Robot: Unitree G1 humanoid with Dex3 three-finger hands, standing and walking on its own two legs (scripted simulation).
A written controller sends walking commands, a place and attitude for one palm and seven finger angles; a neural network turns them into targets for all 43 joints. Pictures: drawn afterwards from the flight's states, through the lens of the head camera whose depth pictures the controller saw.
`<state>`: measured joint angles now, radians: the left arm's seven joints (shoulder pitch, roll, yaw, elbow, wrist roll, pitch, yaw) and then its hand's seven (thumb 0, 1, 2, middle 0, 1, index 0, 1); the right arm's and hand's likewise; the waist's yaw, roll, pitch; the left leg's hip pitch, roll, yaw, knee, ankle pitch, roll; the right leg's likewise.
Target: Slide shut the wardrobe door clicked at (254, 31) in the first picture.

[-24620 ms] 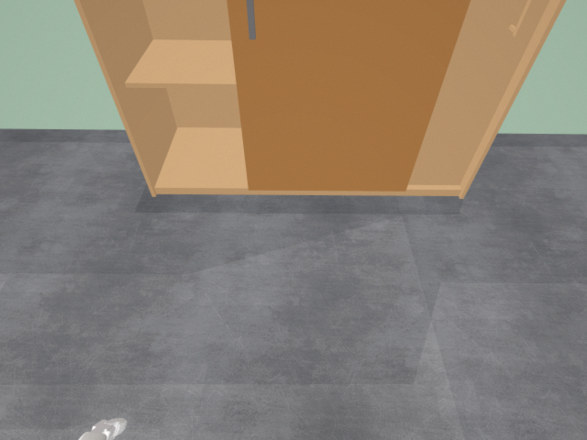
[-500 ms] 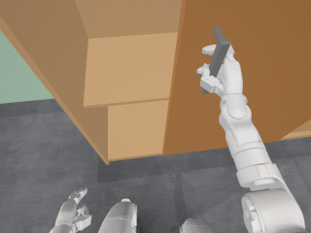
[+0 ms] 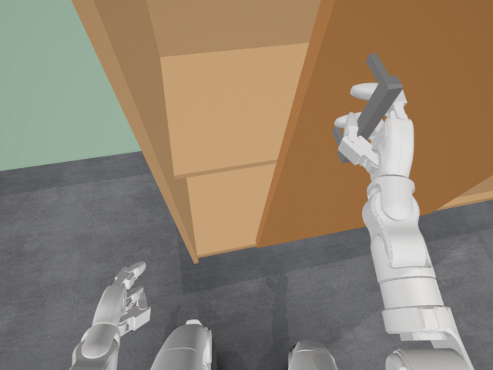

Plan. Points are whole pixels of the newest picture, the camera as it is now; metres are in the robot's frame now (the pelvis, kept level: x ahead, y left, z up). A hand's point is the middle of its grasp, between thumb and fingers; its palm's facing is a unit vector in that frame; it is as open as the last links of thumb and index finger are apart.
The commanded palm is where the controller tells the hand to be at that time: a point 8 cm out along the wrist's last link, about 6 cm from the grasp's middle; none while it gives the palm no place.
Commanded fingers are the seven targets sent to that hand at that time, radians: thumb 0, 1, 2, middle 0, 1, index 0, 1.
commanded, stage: step sideways, sliding the door along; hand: right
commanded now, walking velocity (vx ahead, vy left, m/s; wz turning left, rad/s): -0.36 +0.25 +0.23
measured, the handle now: (358, 115) +0.45 -0.19 +0.11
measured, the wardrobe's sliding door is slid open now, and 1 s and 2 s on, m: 0.23 0.00 0.00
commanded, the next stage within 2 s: stop walking and hold the door there in 0.84 s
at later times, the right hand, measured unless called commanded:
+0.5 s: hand (208, 163) +0.37 +0.04 +0.11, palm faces +0.15 +0.99 -0.07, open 5.9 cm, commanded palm +0.33 +0.05 +0.11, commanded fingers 0.00 -0.90 -0.90 0.45 1.40 0.45 1.40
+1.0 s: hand (181, 164) +0.37 +0.07 +0.11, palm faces +0.41 +0.89 -0.18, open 6.6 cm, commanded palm +0.33 +0.05 +0.10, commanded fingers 0.00 -0.90 -0.90 0.45 1.40 0.45 1.40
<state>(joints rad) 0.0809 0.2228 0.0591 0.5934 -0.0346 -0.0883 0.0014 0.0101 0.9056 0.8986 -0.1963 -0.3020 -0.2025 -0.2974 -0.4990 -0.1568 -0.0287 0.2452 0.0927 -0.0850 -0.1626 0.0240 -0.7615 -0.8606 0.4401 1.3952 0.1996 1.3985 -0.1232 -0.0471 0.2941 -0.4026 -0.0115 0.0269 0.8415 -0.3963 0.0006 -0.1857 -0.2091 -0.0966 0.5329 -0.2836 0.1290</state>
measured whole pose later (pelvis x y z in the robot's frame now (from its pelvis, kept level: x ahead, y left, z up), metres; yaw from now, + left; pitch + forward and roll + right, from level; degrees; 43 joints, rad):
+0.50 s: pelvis +0.00 +0.16 -0.01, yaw +3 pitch -4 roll +0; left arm 0.09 0.20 0.03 0.57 -0.03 -0.08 0.00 0.01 0.90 0.90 -0.20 -0.30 -0.20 -0.30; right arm -0.33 -0.11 0.04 0.07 0.06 -0.11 -0.19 0.03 -0.78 -0.83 0.40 1.40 0.24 1.40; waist -0.13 -0.05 0.29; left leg -0.36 0.04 0.02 0.79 -0.34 0.00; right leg -0.18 -0.30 -0.13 0.60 -0.29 0.14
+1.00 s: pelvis -0.02 +0.32 -0.01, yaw +7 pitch -3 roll +2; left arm 0.15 0.21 0.02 0.60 -0.05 -0.07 -0.03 0.01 0.90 0.90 -0.20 -0.30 -0.21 -0.30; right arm -0.36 -0.33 -0.30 0.26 0.09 -0.11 -0.17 -0.04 -0.72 -0.85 0.38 1.40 0.12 1.40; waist -0.12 -0.07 0.24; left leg -0.26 0.03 0.04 0.62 -0.30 -0.03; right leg -0.19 -0.36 -0.09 0.63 -0.31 0.14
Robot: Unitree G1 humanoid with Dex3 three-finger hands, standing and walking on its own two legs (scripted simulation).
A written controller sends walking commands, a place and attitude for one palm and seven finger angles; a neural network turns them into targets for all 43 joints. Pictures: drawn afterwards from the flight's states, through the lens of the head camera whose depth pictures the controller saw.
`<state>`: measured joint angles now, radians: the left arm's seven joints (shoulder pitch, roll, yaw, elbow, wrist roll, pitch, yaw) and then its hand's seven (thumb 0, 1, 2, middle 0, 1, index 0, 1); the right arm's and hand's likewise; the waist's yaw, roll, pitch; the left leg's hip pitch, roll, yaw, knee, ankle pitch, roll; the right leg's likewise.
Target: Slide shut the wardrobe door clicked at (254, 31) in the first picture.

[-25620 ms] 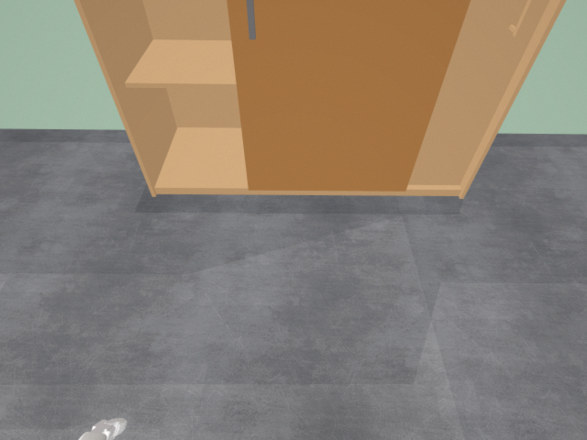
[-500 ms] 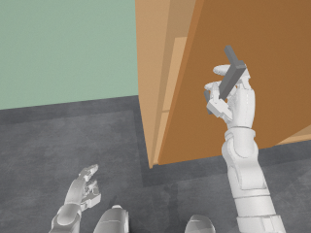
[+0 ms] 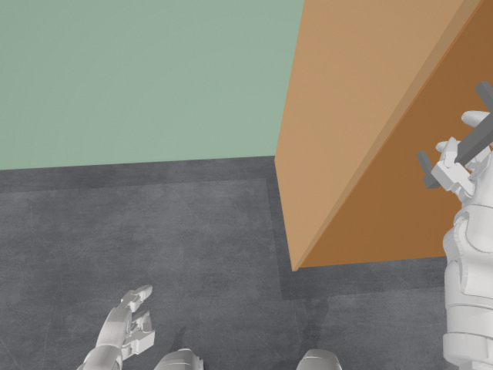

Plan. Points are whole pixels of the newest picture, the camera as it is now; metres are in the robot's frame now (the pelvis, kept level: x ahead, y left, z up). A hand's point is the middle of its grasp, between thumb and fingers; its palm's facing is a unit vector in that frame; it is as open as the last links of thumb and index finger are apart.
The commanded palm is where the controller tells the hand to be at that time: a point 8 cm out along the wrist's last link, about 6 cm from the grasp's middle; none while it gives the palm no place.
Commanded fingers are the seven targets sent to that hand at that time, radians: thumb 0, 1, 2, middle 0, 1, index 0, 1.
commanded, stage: stop walking and hold the door there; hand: right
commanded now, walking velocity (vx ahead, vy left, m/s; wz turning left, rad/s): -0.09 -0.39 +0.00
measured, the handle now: (456, 141) +0.39 -0.33 +0.12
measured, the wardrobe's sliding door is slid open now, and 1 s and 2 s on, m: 0.00 0.00 0.00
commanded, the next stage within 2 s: none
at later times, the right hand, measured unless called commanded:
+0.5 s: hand (449, 166) +0.35 -0.30 +0.12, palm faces +0.52 +0.80 -0.31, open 6.0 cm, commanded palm +0.30 -0.33 +0.11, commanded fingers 0.00 -0.90 -0.90 0.45 1.40 0.45 1.40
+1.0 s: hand (450, 165) +0.35 -0.30 +0.12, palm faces +0.52 +0.79 -0.32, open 5.9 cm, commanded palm +0.30 -0.34 +0.11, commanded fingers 0.00 -0.90 -0.90 0.45 1.40 0.45 1.40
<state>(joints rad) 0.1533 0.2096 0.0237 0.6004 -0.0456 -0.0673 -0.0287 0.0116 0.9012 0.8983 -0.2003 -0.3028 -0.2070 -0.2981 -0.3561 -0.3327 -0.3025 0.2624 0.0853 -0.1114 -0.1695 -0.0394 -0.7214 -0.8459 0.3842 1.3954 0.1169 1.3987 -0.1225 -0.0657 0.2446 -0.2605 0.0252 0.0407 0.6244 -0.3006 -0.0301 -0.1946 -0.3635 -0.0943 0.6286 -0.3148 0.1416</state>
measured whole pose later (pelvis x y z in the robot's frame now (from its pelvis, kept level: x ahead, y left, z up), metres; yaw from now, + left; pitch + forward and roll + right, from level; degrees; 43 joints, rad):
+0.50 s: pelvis +0.00 +0.02 +0.02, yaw +7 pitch -2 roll +0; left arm 0.26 0.29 0.01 0.67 -0.05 -0.08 0.10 0.01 0.90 0.90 -0.20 -0.30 -0.20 -0.30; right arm -0.22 -0.52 -0.47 0.70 0.04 -0.14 -0.14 -0.09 -0.67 -0.78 0.34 1.29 0.31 1.38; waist 0.02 -0.02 -0.01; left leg -0.24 0.04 0.02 0.57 -0.36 0.01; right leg -0.25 -0.01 -0.16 0.47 -0.18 -0.06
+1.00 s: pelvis -0.01 +0.03 +0.02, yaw +8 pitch +0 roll +1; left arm 0.29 0.33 0.03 0.75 -0.05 -0.07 0.10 0.01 0.90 0.90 -0.20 -0.30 -0.21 -0.30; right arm -0.30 -0.54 -0.50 0.91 0.02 -0.26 -0.10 -0.10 -0.61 -0.85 0.38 1.29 0.39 1.39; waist 0.00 -0.08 -0.02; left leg -0.25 0.00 0.03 0.47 -0.22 0.00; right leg -0.33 -0.04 -0.10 0.55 -0.22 -0.02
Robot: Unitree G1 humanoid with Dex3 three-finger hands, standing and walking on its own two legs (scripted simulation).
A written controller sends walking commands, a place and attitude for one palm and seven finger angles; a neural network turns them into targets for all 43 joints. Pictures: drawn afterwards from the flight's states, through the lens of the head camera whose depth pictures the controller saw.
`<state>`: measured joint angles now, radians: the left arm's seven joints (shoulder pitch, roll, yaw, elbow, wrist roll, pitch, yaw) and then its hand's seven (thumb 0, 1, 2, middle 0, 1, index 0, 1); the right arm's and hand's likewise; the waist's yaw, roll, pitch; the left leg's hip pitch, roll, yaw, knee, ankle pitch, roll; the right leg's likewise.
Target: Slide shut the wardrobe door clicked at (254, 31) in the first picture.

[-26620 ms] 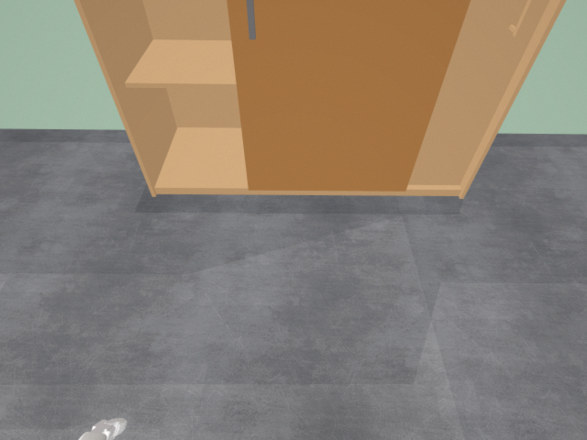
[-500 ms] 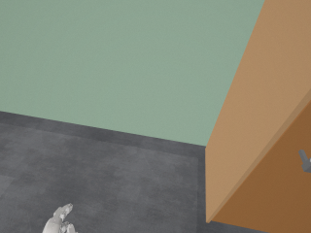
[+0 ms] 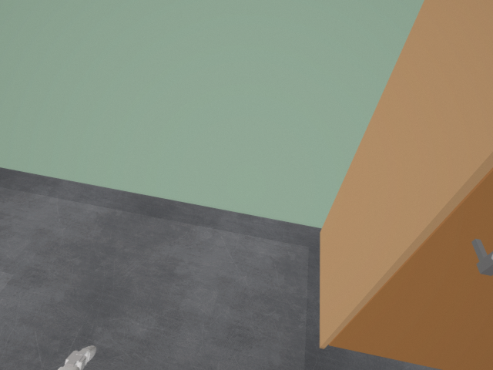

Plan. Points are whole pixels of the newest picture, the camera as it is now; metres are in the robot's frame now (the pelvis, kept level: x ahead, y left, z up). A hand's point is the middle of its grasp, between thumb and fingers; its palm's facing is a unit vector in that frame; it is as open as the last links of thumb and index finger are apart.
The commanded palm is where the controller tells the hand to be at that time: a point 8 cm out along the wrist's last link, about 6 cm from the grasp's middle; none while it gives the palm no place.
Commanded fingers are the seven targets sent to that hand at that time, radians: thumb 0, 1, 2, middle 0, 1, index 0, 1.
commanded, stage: stop walking and hold the door there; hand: right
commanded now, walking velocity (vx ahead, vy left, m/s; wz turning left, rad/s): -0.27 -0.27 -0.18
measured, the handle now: out of the picture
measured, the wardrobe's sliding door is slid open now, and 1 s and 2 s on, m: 0.00 0.00 0.00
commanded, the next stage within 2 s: loosen the grip on the handle in 1.44 s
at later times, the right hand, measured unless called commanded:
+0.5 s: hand out of the picture +0.30 -0.39 +0.09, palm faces +0.40 +0.86 -0.31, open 5.4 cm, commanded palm +0.25 -0.44 +0.09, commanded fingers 0.00 -0.90 -0.90 0.45 1.40 0.45 1.40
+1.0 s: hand out of the picture +0.29 -0.39 +0.10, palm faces +0.08 +0.99 -0.10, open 5.7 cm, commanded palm +0.27 -0.42 +0.09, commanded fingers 0.00 -0.90 -0.90 0.45 1.40 0.45 1.40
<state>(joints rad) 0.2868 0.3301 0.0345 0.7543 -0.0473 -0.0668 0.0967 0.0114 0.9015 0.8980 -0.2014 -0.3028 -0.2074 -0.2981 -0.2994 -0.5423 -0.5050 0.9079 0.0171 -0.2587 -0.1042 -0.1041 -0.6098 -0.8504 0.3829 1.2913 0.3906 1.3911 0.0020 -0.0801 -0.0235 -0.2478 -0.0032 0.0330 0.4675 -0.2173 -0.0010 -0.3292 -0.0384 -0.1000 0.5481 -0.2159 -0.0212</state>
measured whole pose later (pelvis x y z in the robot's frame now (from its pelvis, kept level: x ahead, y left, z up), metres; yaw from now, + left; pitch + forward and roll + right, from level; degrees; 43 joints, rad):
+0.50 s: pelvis -0.10 -0.11 -0.01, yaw -1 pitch -1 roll -1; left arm 0.17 0.21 -0.04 0.70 -0.04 -0.05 0.04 0.01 0.90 0.90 -0.20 -0.30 -0.21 -0.30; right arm -0.51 -0.43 -0.33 0.71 0.02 -0.21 -0.08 -0.18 -0.71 -0.77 0.38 1.36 0.37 1.40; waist 0.01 -0.04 0.16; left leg -0.30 0.07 0.16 0.66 -0.32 0.01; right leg -0.42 0.01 -0.07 0.81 -0.38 0.00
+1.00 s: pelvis -0.13 -0.24 +0.00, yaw -2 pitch -2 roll +1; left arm 0.22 0.15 -0.05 0.71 -0.02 -0.05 0.06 0.01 0.90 0.90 -0.20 -0.30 -0.21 -0.30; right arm -0.63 -0.24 -0.05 0.56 0.06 -0.10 -0.07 -0.05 -0.75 -0.79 0.43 1.37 0.31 1.40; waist 0.00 0.03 0.19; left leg -0.48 0.02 0.09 0.90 -0.36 -0.01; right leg -0.30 -0.12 -0.08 0.56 -0.23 0.03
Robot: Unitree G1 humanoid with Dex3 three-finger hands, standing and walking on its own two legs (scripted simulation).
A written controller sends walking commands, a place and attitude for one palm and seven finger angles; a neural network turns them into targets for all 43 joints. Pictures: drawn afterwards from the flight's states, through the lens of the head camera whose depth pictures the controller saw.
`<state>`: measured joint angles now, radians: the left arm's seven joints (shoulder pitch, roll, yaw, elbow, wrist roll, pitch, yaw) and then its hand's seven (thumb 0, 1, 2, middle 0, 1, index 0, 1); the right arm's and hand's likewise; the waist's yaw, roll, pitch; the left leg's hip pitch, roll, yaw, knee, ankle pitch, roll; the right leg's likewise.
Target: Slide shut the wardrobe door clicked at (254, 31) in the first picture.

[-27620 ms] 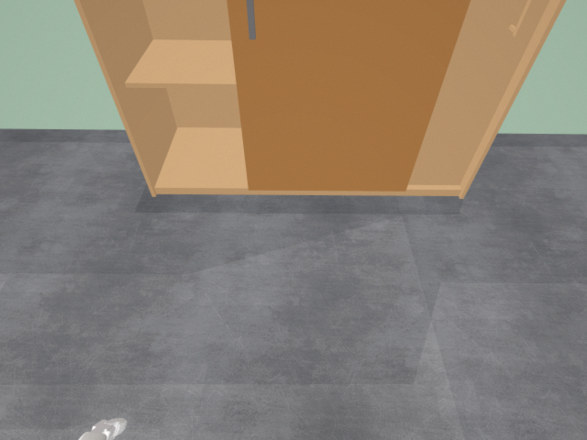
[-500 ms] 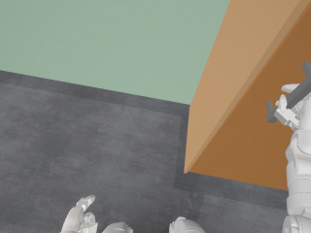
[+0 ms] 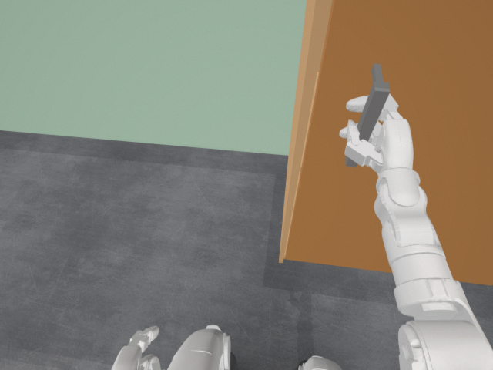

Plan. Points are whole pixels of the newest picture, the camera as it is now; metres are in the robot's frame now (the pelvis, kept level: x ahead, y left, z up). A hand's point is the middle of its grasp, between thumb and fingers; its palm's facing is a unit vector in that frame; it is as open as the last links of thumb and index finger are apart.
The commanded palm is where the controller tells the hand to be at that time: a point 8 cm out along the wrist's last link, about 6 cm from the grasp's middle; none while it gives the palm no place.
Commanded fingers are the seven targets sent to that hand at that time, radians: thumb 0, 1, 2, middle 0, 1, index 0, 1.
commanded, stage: stop walking and hold the door there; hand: right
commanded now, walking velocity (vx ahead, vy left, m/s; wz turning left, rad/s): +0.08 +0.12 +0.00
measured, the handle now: (363, 120) +0.49 -0.16 +0.10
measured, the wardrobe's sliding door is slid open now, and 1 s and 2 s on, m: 0.00 0.00 0.00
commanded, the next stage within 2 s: loosen the grip on the handle in 0.44 s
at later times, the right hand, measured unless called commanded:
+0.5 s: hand (348, 144) +0.43 -0.13 +0.10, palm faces +0.15 +0.98 -0.14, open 5.7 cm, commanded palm +0.41 -0.16 +0.09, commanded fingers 0.00 -0.90 -0.90 0.45 1.40 0.45 1.40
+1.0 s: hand (350, 143) +0.43 -0.13 +0.11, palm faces +0.15 +0.98 -0.14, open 13.5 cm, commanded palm +0.40 -0.17 +0.11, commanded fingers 0.00 0.55 -0.20 0.26 1.17 0.26 1.17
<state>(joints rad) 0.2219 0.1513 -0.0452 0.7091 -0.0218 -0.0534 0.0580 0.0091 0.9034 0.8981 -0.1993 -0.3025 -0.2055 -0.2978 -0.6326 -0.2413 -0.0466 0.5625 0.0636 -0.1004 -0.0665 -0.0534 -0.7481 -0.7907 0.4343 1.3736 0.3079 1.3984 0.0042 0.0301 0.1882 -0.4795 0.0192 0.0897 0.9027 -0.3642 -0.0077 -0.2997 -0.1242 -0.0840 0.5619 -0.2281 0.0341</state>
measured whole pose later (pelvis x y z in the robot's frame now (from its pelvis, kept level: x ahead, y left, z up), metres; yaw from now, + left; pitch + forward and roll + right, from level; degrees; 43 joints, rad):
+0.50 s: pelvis +0.01 +0.03 +0.00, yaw -2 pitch -1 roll +0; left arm 0.19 0.26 -0.02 0.68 -0.02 -0.07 0.07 0.01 0.90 0.90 -0.20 -0.30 -0.20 -0.30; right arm -0.62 -0.23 -0.06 0.65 0.08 -0.10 -0.10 -0.04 -0.77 -0.81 0.40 1.35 0.27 1.40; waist -0.01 -0.01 0.13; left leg -0.25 0.00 0.08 0.54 -0.25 0.02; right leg -0.25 -0.07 -0.09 0.56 -0.29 0.01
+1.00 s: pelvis -0.02 +0.07 -0.01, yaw +3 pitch +6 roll -1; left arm 0.36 0.32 0.03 0.69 -0.04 -0.08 0.05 0.01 0.90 0.90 -0.20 -0.30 -0.20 -0.30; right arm -0.69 -0.42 -0.31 0.97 0.07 -0.22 0.06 0.00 0.41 -0.27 0.36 1.26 0.27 1.31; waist 0.06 0.00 -0.04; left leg -0.50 -0.07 0.02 0.62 -0.23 0.08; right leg -0.46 -0.04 0.03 0.61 -0.27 -0.03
